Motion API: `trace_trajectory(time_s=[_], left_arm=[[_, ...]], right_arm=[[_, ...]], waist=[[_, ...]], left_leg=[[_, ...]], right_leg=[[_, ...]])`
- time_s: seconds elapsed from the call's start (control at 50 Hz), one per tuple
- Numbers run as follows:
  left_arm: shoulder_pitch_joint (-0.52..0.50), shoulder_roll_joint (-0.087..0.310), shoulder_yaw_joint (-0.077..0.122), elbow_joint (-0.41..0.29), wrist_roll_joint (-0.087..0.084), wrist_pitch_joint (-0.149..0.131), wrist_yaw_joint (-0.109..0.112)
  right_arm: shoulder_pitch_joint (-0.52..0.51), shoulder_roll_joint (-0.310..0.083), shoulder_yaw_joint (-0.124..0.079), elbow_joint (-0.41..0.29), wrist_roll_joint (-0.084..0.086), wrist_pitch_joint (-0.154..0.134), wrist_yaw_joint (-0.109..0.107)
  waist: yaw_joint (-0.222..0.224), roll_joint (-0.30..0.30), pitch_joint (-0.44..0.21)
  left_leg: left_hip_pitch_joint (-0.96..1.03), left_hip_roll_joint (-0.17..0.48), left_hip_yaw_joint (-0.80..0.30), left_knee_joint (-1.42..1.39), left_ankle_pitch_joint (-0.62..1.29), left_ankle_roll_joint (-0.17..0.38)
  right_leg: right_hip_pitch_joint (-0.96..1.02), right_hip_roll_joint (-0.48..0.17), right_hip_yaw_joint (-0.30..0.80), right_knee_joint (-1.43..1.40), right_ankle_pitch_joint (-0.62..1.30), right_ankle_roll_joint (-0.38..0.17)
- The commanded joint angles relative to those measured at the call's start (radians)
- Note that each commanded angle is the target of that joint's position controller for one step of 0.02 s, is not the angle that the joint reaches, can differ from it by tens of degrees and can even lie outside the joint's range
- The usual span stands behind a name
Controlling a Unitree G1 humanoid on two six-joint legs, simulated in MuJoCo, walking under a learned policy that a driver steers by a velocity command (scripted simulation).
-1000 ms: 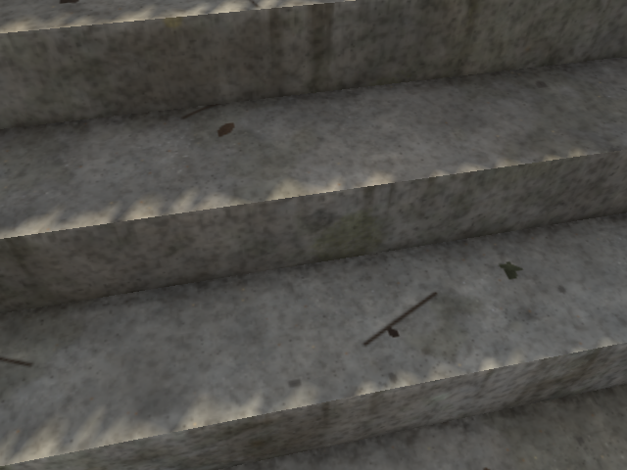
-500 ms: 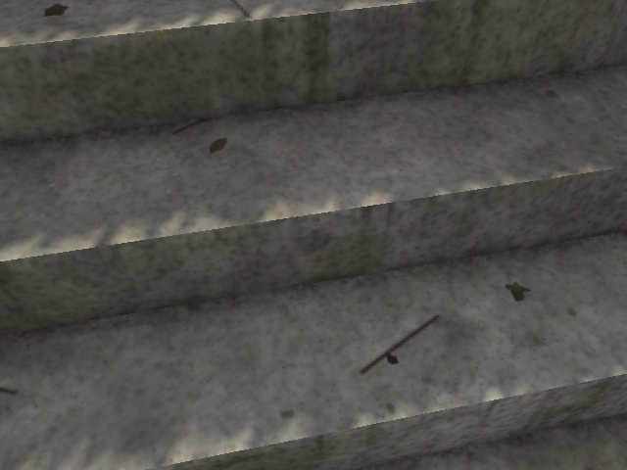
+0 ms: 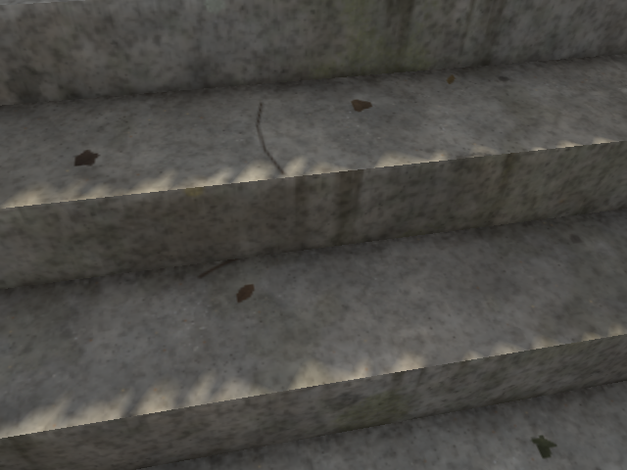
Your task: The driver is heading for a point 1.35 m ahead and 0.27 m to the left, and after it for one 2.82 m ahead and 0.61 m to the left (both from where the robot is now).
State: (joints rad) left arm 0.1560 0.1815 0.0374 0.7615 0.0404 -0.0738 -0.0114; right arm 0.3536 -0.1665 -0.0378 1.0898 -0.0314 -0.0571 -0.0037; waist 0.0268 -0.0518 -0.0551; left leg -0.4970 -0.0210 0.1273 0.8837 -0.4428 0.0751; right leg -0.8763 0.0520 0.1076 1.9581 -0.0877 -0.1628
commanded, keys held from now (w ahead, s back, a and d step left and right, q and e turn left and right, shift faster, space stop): no key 1.00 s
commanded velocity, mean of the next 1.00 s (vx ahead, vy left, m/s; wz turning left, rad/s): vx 0.12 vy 0.00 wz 0.00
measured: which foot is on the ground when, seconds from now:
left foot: down 0.00-0.36, up 0.38-0.82, down 0.84-1.00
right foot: up 0.00-0.32, down 0.34-1.00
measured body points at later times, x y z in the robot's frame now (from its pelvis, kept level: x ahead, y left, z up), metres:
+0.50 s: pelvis +0.22 -0.04 +0.15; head +0.25 -0.02 +0.60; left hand +0.34 +0.19 +0.01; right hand +0.28 -0.28 +0.02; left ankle +0.11 +0.08 -0.38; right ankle +0.32 -0.09 -0.51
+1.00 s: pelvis +0.31 -0.01 +0.23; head +0.30 +0.00 +0.68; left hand +0.32 +0.20 +0.07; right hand +0.32 -0.22 +0.09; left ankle +0.32 +0.09 -0.51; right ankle +0.33 -0.09 -0.51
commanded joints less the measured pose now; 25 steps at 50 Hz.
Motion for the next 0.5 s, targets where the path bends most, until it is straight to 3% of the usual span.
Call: trace_trajectory(time_s=[0.02,0.04,0.06,0.08,0.12,0.14,0.16,0.18,0.22,0.24,0.26,0.28,0.3,0.32,0.34,0.36,0.38,0.4,0.42,0.44,0.46,0.48,0.5], left_arm=[[0.075,-0.109,-0.054,-0.052,-0.007,0.022,0.014],[0.019,-0.090,-0.053,-0.064,-0.009,0.026,0.018],[0.012,-0.074,-0.046,-0.053,-0.022,0.029,0.027],[-0.030,-0.093,-0.049,-0.061,-0.029,0.026,0.037],[-0.110,-0.115,-0.056,-0.106,-0.019,0.021,0.050],[-0.190,-0.124,-0.063,-0.150,-0.014,0.019,0.052],[-0.260,-0.120,-0.067,-0.185,-0.005,0.023,0.048],[-0.340,-0.151,-0.091,-0.243,-0.001,0.027,0.035],[-0.408,-0.143,-0.094,-0.291,-0.004,0.039,0.016],[-0.388,-0.161,-0.110,-0.292,-0.012,0.050,0.000],[-0.390,-0.168,-0.116,-0.300,-0.031,0.059,-0.001],[-0.304,-0.161,-0.107,-0.249,-0.055,0.074,0.003],[-0.141,-0.155,-0.093,-0.184,-0.069,0.072,0.015],[0.040,-0.087,-0.065,-0.128,-0.068,0.066,0.024],[0.171,-0.036,-0.045,-0.081,-0.045,0.057,0.025],[0.219,0.004,-0.027,-0.029,-0.034,0.049,0.038],[0.304,0.082,-0.001,-0.012,-0.008,0.065,0.049],[0.111,0.101,0.008,-0.039,-0.010,0.085,0.060],[-0.047,0.096,0.023,-0.012,-0.019,0.080,0.048],[-0.065,0.059,0.019,0.040,-0.021,0.073,0.050],[-0.047,0.011,0.011,0.105,-0.025,0.060,0.053],[-0.037,-0.041,0.000,0.143,-0.020,0.044,0.050],[-0.013,-0.066,-0.008,0.172,-0.011,0.028,0.043]], right_arm=[[-0.043,0.039,0.018,0.002,0.003,-0.054,0.030],[-0.050,0.039,0.025,-0.002,0.008,-0.061,0.027],[-0.006,0.020,0.027,-0.002,0.005,-0.065,0.024],[0.065,0.003,0.031,0.014,0.011,-0.077,0.016],[0.153,-0.043,0.021,0.028,0.009,-0.082,0.007],[0.181,-0.060,0.018,0.030,0.004,-0.079,-0.002],[0.218,-0.067,0.014,0.035,0.001,-0.075,-0.008],[0.258,-0.047,0.018,0.053,0.011,-0.057,-0.016],[0.318,-0.028,0.022,0.060,0.011,-0.033,-0.043],[0.312,-0.050,0.014,0.035,0.030,-0.019,-0.060],[0.320,-0.043,0.013,0.040,0.035,-0.011,-0.066],[0.274,-0.046,0.014,0.003,0.027,-0.008,-0.060],[0.273,-0.101,0.004,-0.024,0.022,-0.024,-0.052],[0.257,-0.182,-0.017,-0.041,0.046,-0.050,-0.037],[0.188,-0.229,-0.035,-0.065,0.074,-0.073,-0.012],[0.263,-0.175,-0.028,-0.089,0.084,-0.095,0.020],[0.225,-0.170,-0.037,-0.112,0.088,-0.092,0.048],[0.199,-0.097,-0.042,-0.115,0.043,-0.068,0.063],[0.151,-0.023,-0.041,-0.173,0.015,-0.040,0.048],[0.051,-0.015,-0.037,-0.238,-0.011,-0.023,0.019],[-0.012,0.017,-0.027,-0.284,-0.025,-0.009,-0.011],[0.004,0.035,-0.017,-0.294,-0.020,0.000,-0.029],[0.046,0.052,-0.008,-0.291,-0.011,0.009,-0.037]], waist=[[0.077,0.057,0.165],[0.072,0.033,0.164],[0.051,0.048,0.148],[0.027,0.080,0.133],[-0.009,0.131,0.112],[-0.025,0.124,0.129],[-0.049,0.112,0.136],[-0.056,0.097,0.146],[-0.105,0.139,0.121],[-0.103,0.132,0.073],[-0.110,0.164,0.062],[-0.081,0.156,-0.002],[-0.023,0.225,-0.125],[0.057,0.265,-0.227],[0.128,0.255,-0.301],[0.109,0.155,-0.377],[0.173,-0.086,-0.425],[0.096,-0.093,-0.448],[-0.013,0.026,-0.267],[-0.024,0.089,-0.126],[-0.051,0.122,0.052],[-0.085,0.140,0.098],[-0.098,0.096,0.111]], left_leg=[[-0.005,0.188,-0.291,-0.544,0.085,0.047],[-0.041,0.176,-0.235,-0.567,0.208,0.052],[-0.008,0.186,-0.206,-0.584,0.359,0.075],[0.075,0.217,-0.221,-0.601,0.492,0.102],[0.288,0.247,-0.244,-0.633,0.494,0.128],[0.373,0.264,-0.249,-0.655,0.448,0.123],[0.448,0.262,-0.246,-0.662,0.431,0.111],[0.448,0.224,-0.200,-0.696,0.379,0.071],[0.524,0.225,-0.206,-0.757,0.521,0.103],[0.495,0.240,-0.152,-0.876,0.681,0.122],[0.463,0.222,-0.114,-0.899,0.808,0.123],[0.418,0.204,-0.058,-0.845,1.080,0.122],[0.463,0.257,-0.050,-0.705,1.670,0.116],[0.545,0.277,-0.060,-0.529,1.918,0.099],[0.568,0.265,-0.038,-0.337,1.849,0.064],[0.258,0.195,-0.095,-0.100,1.600,0.008],[0.136,0.020,-0.087,0.302,0.682,-0.029],[0.113,-0.049,-0.239,0.779,0.255,-0.052],[-0.025,-0.001,-0.268,0.957,0.296,-0.062],[-0.112,0.021,-0.235,0.984,0.349,-0.037],[-0.196,0.034,-0.230,0.978,0.340,-0.012],[-0.209,0.024,-0.257,0.973,0.362,0.009],[-0.237,0.008,-0.261,1.004,0.343,0.025]], right_leg=[[-0.272,-0.027,0.022,0.026,-0.009,-0.003],[-0.226,-0.020,-0.016,-0.043,0.019,0.014],[-0.229,-0.006,-0.092,-0.014,0.003,0.031],[-0.300,-0.003,-0.126,0.101,-0.043,0.042],[-0.487,-0.029,-0.130,0.209,-0.179,0.030],[-0.582,-0.054,-0.135,0.218,-0.238,0.018],[-0.647,-0.078,-0.160,0.189,-0.300,0.019],[-0.618,-0.122,-0.192,0.023,-0.305,0.017],[-0.582,-0.147,-0.242,-0.104,-0.326,0.034],[-0.357,-0.161,-0.271,-0.330,-0.348,0.023],[-0.178,-0.141,-0.298,-0.494,-0.354,0.010],[0.060,-0.080,-0.382,-0.637,-0.354,0.003],[0.268,-0.009,-0.379,-0.633,-0.322,-0.009],[0.407,0.023,-0.351,-0.749,-0.286,-0.025],[0.561,0.019,-0.281,-0.966,-0.201,-0.031],[0.809,-0.119,0.039,-0.989,-0.173,-0.130],[0.863,-0.339,0.458,-1.321,0.078,-0.269],[0.684,-0.378,0.714,-1.567,-0.128,-0.320],[0.519,-0.384,0.617,-1.588,-0.357,-0.266],[0.408,-0.355,0.521,-1.537,-0.526,-0.187],[0.278,-0.321,0.390,-1.486,-0.518,-0.123],[0.227,-0.279,0.278,-1.450,-0.456,-0.074],[0.231,-0.263,0.210,-1.447,-0.396,-0.053]])
Keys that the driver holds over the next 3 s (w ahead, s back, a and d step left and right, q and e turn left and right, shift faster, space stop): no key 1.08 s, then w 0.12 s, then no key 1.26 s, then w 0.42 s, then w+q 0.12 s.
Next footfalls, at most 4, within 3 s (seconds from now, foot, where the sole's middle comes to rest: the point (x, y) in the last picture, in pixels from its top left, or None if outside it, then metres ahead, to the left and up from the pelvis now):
0.34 right None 0.37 -0.10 -0.54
0.84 left None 0.36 0.09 -0.54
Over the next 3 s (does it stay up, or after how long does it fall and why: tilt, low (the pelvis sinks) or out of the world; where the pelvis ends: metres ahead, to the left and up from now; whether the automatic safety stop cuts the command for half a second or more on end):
stays up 0.45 -0.04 0.24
